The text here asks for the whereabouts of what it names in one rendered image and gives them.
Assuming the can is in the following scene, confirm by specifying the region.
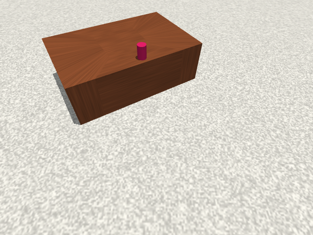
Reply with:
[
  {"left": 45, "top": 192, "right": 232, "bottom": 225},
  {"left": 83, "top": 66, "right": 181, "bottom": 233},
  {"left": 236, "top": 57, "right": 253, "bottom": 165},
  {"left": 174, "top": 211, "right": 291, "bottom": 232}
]
[{"left": 137, "top": 42, "right": 147, "bottom": 60}]

